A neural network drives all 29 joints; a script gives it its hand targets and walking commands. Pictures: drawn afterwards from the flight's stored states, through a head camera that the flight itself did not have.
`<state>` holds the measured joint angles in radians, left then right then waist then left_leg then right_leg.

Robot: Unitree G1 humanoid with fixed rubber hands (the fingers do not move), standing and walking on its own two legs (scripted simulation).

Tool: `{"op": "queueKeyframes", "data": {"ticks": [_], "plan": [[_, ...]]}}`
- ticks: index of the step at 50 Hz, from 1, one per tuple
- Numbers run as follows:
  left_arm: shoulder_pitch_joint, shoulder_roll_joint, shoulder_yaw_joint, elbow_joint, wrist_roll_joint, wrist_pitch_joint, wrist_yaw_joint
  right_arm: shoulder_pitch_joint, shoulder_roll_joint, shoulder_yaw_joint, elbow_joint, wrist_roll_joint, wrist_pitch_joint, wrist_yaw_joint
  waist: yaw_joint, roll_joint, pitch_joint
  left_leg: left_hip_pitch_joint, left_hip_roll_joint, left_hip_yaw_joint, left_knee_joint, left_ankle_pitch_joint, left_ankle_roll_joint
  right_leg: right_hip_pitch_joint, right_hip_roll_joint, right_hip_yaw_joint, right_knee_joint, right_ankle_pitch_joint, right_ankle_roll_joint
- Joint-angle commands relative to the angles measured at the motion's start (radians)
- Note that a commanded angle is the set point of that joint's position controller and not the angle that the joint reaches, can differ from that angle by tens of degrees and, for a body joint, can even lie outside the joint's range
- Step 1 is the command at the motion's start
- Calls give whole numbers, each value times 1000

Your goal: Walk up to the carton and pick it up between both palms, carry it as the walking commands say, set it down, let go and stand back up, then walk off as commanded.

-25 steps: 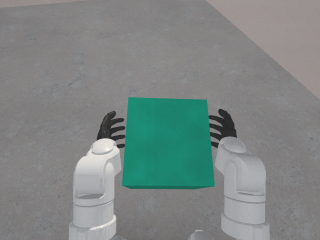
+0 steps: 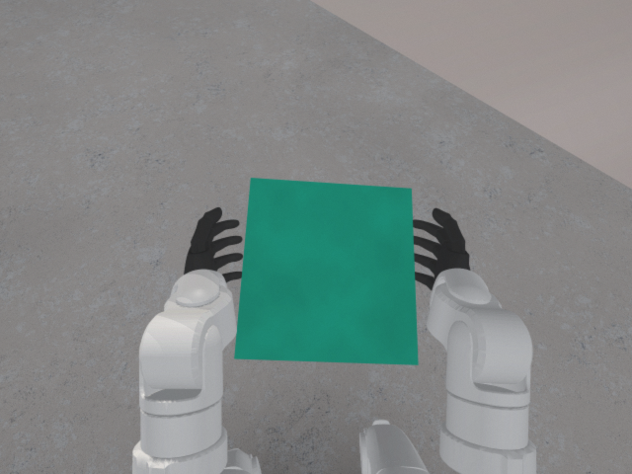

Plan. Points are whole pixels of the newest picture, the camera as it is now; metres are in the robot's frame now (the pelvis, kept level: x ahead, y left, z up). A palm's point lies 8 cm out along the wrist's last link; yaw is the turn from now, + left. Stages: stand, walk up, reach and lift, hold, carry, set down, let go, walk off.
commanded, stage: carry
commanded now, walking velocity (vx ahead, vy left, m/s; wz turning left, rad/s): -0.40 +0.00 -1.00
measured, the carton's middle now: (322, 281) +0.34 +0.03 +0.01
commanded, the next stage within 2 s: none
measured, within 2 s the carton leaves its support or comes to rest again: neither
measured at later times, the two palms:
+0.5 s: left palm (367, 419) +0.17 -0.02 +0.07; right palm out of the picture +0.08 -0.27 +0.09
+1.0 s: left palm out of the picture -0.02 -0.17 +0.06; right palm out of the picture -0.22 -0.34 +0.08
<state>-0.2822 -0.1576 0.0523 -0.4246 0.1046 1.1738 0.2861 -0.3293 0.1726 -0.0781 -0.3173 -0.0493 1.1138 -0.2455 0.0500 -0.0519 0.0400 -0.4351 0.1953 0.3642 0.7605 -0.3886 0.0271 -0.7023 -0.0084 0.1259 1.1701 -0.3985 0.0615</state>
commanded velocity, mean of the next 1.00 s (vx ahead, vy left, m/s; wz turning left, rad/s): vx -0.40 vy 0.00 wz -1.00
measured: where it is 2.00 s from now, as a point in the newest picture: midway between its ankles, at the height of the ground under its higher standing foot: outside the picture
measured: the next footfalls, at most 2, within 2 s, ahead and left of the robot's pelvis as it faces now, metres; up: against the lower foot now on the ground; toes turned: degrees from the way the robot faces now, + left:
right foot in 0.10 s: +0.02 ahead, -0.21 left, +0.00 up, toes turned -2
left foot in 0.38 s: -0.11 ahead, +0.05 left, +0.00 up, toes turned -6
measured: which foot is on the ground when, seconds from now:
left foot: down 0.00-0.10, up 0.12-0.36, down 0.38-0.66, up 0.68-0.90, down 0.92-1.00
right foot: up 0.00-0.08, down 0.10-0.38, up 0.40-0.64, down 0.66-0.92, up 0.94-1.00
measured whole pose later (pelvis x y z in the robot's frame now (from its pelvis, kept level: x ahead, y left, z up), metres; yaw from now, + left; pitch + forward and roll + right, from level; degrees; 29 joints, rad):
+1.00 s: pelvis -0.32 -0.03 +0.00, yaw -48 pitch +5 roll +1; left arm -0.28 -0.16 0.04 -0.35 0.09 1.15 0.28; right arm -0.28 0.16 -0.08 -0.35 -0.03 1.14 -0.26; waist -0.02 -0.11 0.08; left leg -0.39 0.08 0.26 0.73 -0.41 0.04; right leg -0.68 0.11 0.20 0.90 -0.33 0.06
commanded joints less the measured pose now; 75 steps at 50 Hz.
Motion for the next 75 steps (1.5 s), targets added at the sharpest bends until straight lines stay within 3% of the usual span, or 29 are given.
{"op": "queueKeyframes", "data": {"ticks": [1,2,4,5,7,10,14,16,17,18,19,20,23,30,33,35,42,44,46,48,57,59,60,62,65,69,71,73,75], "plan": [[-380,-1011,-592,2,-443,6,-281,-164,979,472,-74,183,21,170,-24,250,-513,504,293,-83,8,971,42,144,-20,-165,-377,3,-46],[-429,-1024,-597,-15,-460,1,-289,-179,983,472,-76,179,22,169,-8,201,-512,390,256,-49,94,832,1,260,-14,-140,-505,98,-57],[-398,-981,-558,14,-442,-6,-297,-166,993,500,-89,184,29,172,-43,-316,-416,-49,-8,-80,249,-288,-133,493,-260,381,-659,1221,-150],[-389,-982,-533,50,-424,-4,-296,-283,997,539,-138,223,30,178,-39,-442,-360,-130,-87,-177,375,-444,-145,455,-261,474,-638,1434,-176],[-383,-997,-484,64,-396,-4,-294,-370,1039,570,-81,270,44,192,-43,-245,-327,-81,-156,-302,466,-303,-123,336,-222,533,-727,1119,-134],[-481,-1050,-524,-59,-397,-41,-284,-444,1103,614,-139,340,16,209,-45,-259,-428,2,-167,-331,357,-154,-101,369,-149,388,-713,916,-134],[-366,-1024,-489,-102,-349,-76,-256,-445,1124,662,-226,408,-1,215,-20,-287,-629,130,-214,-334,-48,-95,-111,603,-141,375,-641,1199,-109],[-358,-1007,-511,-161,-364,-94,-239,-393,1120,660,-228,413,-14,220,-18,-148,-715,420,-135,-273,-321,95,-62,526,-76,256,-592,1110,-36],[-344,-1015,-527,-137,-365,-93,-232,-365,1084,637,-227,391,-23,224,-26,0,-741,651,-26,-249,-356,550,-25,372,-4,111,-492,896,-15],[-343,-1032,-552,-125,-367,-87,-228,-401,1085,635,-237,398,-31,230,-12,272,-725,872,178,-335,-229,1133,67,72,101,-19,-348,108,-17],[-348,-987,-550,-137,-358,-85,-220,-385,1053,624,-226,394,-33,238,-15,443,-739,895,390,-408,-139,1499,185,-99,133,-100,-30,-260,-12],[-441,-985,-592,-211,-391,-87,-220,-311,1066,596,-179,365,-29,241,-18,403,-682,811,423,-314,-140,1533,196,-120,25,-88,129,-229,-17],[-455,-1056,-625,-166,-435,-54,-255,-272,1043,536,-194,298,-24,219,-17,336,-483,602,312,-108,-176,1045,128,-111,-52,-119,128,-19,-9],[-322,-964,-555,13,-438,-3,-294,-156,976,498,-80,185,22,150,-9,106,-474,412,273,-62,70,787,15,297,3,-118,-528,99,-52],[-347,-939,-535,41,-423,-17,-298,-193,990,534,-117,203,26,159,-37,-446,-368,-128,-74,-139,321,-398,-150,539,-236,448,-555,1596,-183],[-435,-997,-546,-16,-440,-29,-296,-363,1054,581,-146,276,14,176,-40,-266,-377,-65,-127,-242,362,-303,-142,440,-219,451,-613,1412,-152],[-416,-992,-512,-146,-337,-71,-251,-422,1150,649,-180,417,10,224,-18,-238,-605,231,-157,-308,-146,-24,-74,513,-123,378,-633,1000,-92],[-297,-996,-504,-85,-310,-65,-234,-368,1126,650,-192,414,4,232,-30,-20,-644,629,20,-299,-373,383,-10,289,-7,144,-514,681,-18],[-328,-991,-533,-127,-333,-74,-223,-355,1104,621,-203,409,-18,237,-14,402,-701,900,381,-382,-143,1443,150,-85,125,-109,-68,-212,-6],[-501,-992,-596,-235,-379,-86,-230,-415,1076,596,-248,388,-37,242,-23,426,-578,641,380,-225,-214,1183,182,-92,-21,-102,135,-100,-17],[-425,-956,-577,-47,-445,-9,-291,-183,1003,497,-65,201,30,157,-3,89,-449,338,269,-60,91,716,4,330,10,-55,-596,153,-85],[-426,-931,-556,-8,-433,-20,-296,-188,1011,530,-84,200,31,158,-35,-357,-333,-57,10,-87,261,-315,-136,528,-204,379,-531,1487,-188],[-401,-942,-546,3,-425,-14,-298,-259,1016,555,-129,234,28,172,-26,-408,-314,-109,-83,-138,330,-393,-159,489,-234,479,-579,1596,-202],[-414,-992,-554,-39,-414,-19,-288,-326,1066,573,-128,287,22,189,-31,-248,-377,-56,-123,-252,347,-253,-129,448,-193,498,-600,1482,-180],[-466,-984,-534,-152,-379,-45,-276,-431,1113,622,-164,365,19,212,-30,-274,-415,44,-173,-311,256,-176,-117,390,-148,519,-690,1055,-166],[-356,-985,-516,-108,-323,-50,-254,-424,1126,642,-213,404,14,218,-15,-274,-592,269,-146,-320,-151,-31,-65,503,-116,387,-645,1066,-89],[-423,-982,-546,-198,-353,-73,-243,-330,1145,623,-162,391,6,225,-38,-30,-676,692,25,-295,-365,464,1,290,9,153,-503,801,-13],[-413,-980,-561,-222,-366,-87,-231,-387,1117,618,-224,410,-27,240,-13,383,-757,985,365,-353,-120,1474,164,-100,143,-85,-41,-229,-10],[-543,-984,-621,-314,-413,-76,-239,-370,1109,578,-249,371,-28,233,-24,409,-591,647,420,-243,-232,1210,203,-85,-18,-62,183,-113,-32]]}}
